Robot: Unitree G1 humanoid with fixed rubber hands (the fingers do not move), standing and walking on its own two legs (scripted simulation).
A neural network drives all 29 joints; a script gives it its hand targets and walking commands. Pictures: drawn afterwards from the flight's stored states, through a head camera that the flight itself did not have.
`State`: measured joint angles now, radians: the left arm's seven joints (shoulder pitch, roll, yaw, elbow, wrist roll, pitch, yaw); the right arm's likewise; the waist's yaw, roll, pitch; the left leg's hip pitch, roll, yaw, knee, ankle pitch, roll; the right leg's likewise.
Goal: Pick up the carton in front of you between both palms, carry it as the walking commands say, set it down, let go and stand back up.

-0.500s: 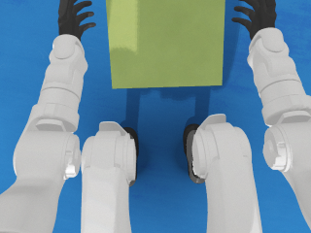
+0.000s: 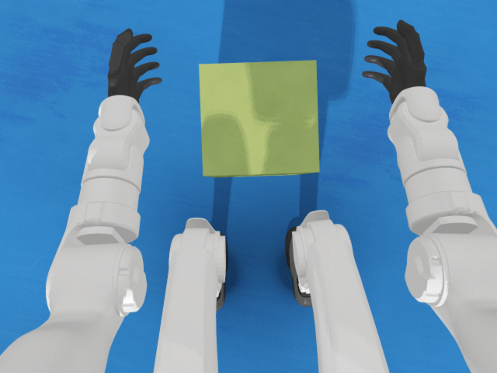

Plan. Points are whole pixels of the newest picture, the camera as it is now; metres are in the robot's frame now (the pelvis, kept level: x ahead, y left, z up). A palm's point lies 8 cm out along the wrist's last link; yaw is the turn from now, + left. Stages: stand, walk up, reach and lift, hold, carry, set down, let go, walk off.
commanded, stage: set down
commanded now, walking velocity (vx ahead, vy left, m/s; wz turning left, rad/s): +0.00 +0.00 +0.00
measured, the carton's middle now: (257, 130) +0.48 -0.02 -0.36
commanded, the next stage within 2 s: let go in 0.46 s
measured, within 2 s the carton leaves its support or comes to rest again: neither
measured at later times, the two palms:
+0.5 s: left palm (50, 49) +0.50 +0.18 +0.04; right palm out of the picture +0.48 -0.22 +0.04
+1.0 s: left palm out of the picture +0.37 +0.21 +0.16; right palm out of the picture +0.36 -0.24 +0.16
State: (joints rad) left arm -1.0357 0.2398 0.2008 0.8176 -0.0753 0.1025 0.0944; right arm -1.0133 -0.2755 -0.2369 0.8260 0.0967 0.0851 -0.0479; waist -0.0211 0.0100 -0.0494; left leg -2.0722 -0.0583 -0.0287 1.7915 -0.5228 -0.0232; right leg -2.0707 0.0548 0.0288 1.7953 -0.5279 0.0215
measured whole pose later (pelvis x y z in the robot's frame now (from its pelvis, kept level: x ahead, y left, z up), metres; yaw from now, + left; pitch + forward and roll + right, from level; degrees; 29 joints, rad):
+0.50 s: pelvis +0.03 +0.00 +0.14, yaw +0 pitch +45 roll +0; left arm -0.88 0.19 0.26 0.78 0.00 0.10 0.04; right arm -0.87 -0.24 -0.29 0.80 0.02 0.08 0.02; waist -0.02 0.01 -0.15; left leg -1.65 -0.05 -0.04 1.26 -0.40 -0.01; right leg -1.65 0.05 0.05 1.26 -0.40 0.02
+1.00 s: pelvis +0.10 +0.00 +0.25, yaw +0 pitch +25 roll +0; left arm -0.15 0.17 0.12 0.57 0.03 0.00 -0.02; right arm -0.14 -0.20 -0.13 0.58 -0.01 -0.01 0.05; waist -0.01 0.00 -0.10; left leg -0.86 -0.03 -0.05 0.74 -0.32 -0.01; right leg -0.86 0.04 0.06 0.74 -0.32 0.00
